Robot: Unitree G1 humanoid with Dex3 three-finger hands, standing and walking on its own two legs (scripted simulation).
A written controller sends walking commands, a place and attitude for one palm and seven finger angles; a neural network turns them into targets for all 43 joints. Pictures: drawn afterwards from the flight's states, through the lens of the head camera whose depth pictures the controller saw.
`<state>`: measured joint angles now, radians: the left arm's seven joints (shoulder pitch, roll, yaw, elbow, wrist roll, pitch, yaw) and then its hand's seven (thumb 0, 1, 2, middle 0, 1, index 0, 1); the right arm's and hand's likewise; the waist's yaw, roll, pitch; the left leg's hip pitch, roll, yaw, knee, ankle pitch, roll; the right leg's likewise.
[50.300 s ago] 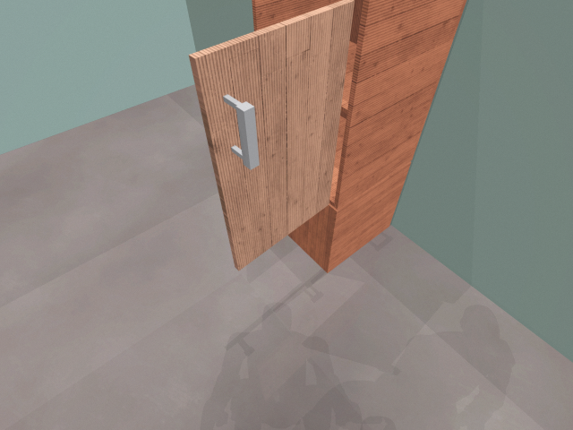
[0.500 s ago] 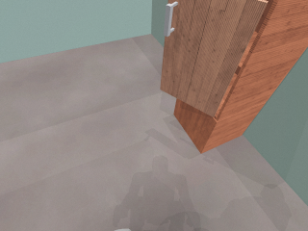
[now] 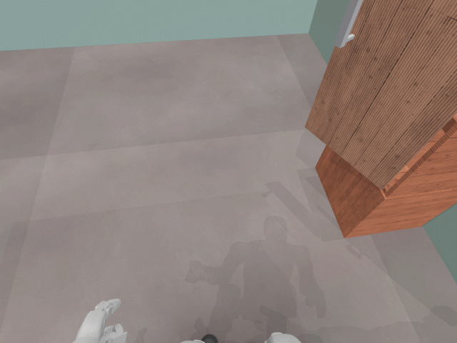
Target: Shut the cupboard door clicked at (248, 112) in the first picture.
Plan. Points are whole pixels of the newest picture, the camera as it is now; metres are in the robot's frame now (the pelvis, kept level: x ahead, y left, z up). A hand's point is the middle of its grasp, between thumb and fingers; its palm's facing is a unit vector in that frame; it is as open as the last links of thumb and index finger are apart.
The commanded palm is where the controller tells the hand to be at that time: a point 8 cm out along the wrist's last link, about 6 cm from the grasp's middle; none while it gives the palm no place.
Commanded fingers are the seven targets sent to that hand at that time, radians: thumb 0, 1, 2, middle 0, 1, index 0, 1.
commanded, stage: walk to a spot facing it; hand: left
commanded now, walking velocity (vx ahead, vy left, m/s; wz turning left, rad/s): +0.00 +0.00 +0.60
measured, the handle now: (353, 20) +0.84 -0.31 +0.10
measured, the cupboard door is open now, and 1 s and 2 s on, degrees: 28 28 28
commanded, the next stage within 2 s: turn to face it in 1.44 s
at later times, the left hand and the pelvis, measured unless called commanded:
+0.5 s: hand out of the picture -0.03 +0.19 -0.19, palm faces +0.37 -0.89 -0.26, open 7.4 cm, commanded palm none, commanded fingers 0.00 0.90 0.90 -0.20 -0.30 -0.20 -0.30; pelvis +0.01 -0.01 -0.02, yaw +21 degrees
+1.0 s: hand out of the picture +0.09 +0.20 -0.15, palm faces +0.59 -0.76 -0.26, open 7.4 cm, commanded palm none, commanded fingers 0.00 0.90 0.90 -0.20 -0.30 -0.20 -0.30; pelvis +0.13 -0.01 +0.00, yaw +37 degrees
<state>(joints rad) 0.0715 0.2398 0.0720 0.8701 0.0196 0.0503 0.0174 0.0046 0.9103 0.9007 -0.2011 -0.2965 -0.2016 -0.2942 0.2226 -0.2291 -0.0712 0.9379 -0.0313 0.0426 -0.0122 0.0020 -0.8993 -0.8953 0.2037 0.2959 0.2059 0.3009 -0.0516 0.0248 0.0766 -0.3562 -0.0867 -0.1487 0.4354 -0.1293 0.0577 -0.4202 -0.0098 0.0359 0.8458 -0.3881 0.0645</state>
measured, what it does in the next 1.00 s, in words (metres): walks ahead, turning left: right foot, then left foot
